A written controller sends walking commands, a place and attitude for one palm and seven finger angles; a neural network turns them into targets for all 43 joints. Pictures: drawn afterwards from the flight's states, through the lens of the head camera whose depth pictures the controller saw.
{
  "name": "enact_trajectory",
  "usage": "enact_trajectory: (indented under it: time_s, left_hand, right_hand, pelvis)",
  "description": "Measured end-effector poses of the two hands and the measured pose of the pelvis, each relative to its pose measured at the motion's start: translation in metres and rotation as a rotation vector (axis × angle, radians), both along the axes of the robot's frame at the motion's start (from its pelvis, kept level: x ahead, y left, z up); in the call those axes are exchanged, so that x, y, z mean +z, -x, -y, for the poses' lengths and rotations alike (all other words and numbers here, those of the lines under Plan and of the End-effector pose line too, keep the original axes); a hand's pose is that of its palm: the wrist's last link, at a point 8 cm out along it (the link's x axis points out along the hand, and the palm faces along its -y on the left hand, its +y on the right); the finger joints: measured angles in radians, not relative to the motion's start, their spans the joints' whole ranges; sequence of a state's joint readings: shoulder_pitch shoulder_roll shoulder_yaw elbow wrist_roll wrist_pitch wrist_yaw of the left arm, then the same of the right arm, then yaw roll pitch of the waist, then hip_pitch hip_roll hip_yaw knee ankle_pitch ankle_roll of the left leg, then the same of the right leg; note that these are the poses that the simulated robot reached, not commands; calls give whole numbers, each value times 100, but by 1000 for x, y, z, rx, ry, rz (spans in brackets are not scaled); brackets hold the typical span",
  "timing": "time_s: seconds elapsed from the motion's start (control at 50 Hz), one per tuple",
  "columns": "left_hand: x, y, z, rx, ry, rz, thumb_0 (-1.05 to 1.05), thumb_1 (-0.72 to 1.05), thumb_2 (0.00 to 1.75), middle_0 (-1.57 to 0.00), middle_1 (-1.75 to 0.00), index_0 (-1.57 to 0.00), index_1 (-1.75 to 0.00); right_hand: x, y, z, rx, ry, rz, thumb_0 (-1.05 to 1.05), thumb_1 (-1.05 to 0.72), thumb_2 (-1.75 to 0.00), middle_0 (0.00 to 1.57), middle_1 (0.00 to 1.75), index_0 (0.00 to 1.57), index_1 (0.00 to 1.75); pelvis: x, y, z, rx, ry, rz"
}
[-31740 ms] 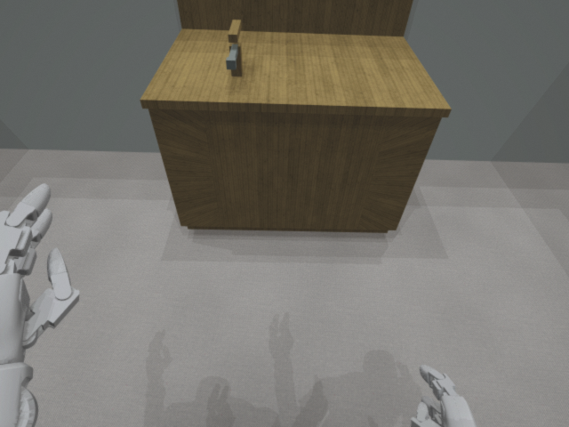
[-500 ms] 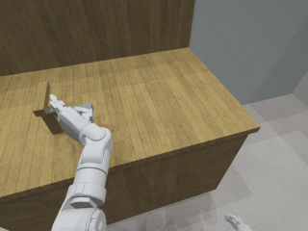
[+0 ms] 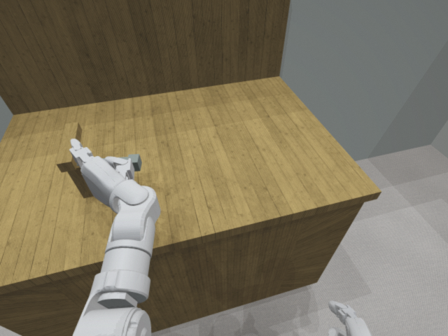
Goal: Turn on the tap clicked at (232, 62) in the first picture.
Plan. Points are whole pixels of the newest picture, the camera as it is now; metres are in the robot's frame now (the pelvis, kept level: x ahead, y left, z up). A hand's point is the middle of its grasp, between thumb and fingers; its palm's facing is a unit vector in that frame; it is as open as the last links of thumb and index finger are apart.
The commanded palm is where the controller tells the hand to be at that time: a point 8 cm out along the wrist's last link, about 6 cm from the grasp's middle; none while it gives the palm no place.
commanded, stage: lift the hand up off the lever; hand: left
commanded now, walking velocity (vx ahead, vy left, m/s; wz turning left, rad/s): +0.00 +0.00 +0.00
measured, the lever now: (134, 162) +0.47 +0.24 +0.04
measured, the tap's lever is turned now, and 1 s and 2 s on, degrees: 79 79 79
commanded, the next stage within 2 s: draw the hand back beside the body in 0.16 s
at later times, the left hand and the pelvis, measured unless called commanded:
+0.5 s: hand (142, 169) +0.36 +0.18 +0.13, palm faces +0.40 -0.92 -0.05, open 7.8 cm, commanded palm +0.30 +0.23 +0.14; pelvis +0.01 +0.01 +0.01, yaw -3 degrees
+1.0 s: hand (94, 204) +0.27 +0.22 +0.15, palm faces +0.25 -0.93 -0.26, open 7.6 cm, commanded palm +0.23 +0.27 +0.17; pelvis +0.00 +0.02 +0.02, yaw -3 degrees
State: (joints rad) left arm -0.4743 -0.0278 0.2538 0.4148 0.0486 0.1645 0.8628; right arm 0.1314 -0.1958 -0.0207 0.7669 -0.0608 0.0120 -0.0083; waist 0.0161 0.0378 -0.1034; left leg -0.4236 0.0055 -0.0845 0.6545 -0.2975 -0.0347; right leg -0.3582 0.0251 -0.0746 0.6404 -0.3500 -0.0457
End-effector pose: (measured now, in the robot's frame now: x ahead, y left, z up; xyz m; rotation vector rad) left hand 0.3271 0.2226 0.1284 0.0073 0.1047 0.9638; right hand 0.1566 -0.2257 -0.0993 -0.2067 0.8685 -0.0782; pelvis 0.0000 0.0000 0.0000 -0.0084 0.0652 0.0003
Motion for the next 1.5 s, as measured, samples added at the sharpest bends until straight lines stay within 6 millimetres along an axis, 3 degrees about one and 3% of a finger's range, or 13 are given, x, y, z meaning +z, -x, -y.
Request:
enact_trajectory:
  time_s: [0.28,0.42,0.48,0.58,0.68,0.88,1.02,1.18,1.5]
  left_hand:
    - [1,-6,-5,-9,-4,-10,2,90,90,-15,-15,-15,-15]
    - [14,-9,16,-465,-105,90,2,90,90,-15,-15,-15,-16]
    - [11,1,11,-543,-48,89,2,90,90,-16,-16,-16,-16]
    - [1,30,-21,-649,-154,3,2,90,90,-17,-17,-17,-18]
    - [19,63,-41,-684,-281,20,2,90,90,-17,-18,-17,-19]
    - [28,80,-34,-748,-303,93,2,90,90,-18,-21,-18,-22]
    - [38,96,-44,-733,-338,98,2,89,90,-19,-24,-19,-24]
    - [43,120,-59,-676,-361,89,2,89,90,-20,-26,-20,-27]
    - [62,154,-71,-633,-451,91,2,89,90,-21,-29,-21,-30]
  right_hand:
    - [2,-8,-9,16,-1,8,1,-91,-90,20,30,20,30]
    - [10,-1,-5,-79,-1,31,1,-91,-90,20,30,20,30]
    - [16,3,-2,-118,7,45,1,-91,-90,20,30,20,30]
    - [29,8,4,-135,5,95,1,-91,-90,20,30,20,30]
    - [33,6,5,-80,28,123,1,-91,-90,20,30,20,30]
    - [45,-15,-18,-18,3,189,1,-91,-90,20,30,20,30]
    - [51,-22,-31,2,-22,224,1,-91,-90,20,30,20,30]
    - [48,-22,-30,26,-4,199,1,-91,-90,21,30,20,30]
    - [52,-29,-27,29,8,234,1,-91,-90,20,30,20,30]
  pelvis:
    - [1,-1,-4,2,2,-6]
    - [4,-6,-7,-40,-9,31]
    - [7,-8,-8,-56,-8,55]
    - [13,-10,-8,-62,-5,102]
    - [17,-8,-12,-47,0,135]
    - [21,-1,-17,-43,-1,156]
    - [22,-3,-18,-49,2,160]
    - [23,-4,-20,-40,5,164]
    - [22,-6,-21,-36,8,162]
